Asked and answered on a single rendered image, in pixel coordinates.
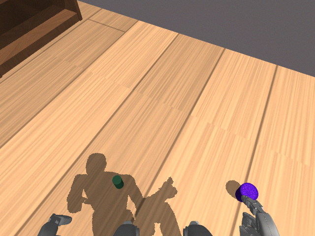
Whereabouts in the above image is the bookshelf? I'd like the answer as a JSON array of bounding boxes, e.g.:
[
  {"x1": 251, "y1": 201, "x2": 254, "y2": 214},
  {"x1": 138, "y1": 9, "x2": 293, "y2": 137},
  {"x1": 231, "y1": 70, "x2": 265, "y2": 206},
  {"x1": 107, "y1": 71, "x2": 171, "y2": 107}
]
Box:
[{"x1": 0, "y1": 0, "x2": 82, "y2": 78}]

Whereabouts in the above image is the right robot hand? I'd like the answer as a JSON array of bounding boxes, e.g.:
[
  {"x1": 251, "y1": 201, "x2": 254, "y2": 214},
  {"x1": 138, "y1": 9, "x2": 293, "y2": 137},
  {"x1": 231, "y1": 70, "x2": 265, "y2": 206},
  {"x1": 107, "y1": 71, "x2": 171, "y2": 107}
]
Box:
[{"x1": 239, "y1": 195, "x2": 280, "y2": 236}]

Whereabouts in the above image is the left robot hand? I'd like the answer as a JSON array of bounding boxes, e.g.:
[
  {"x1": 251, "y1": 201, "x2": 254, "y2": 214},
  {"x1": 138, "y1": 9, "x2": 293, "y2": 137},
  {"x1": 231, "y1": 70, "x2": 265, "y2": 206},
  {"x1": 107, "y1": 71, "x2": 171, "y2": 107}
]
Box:
[{"x1": 37, "y1": 213, "x2": 72, "y2": 236}]

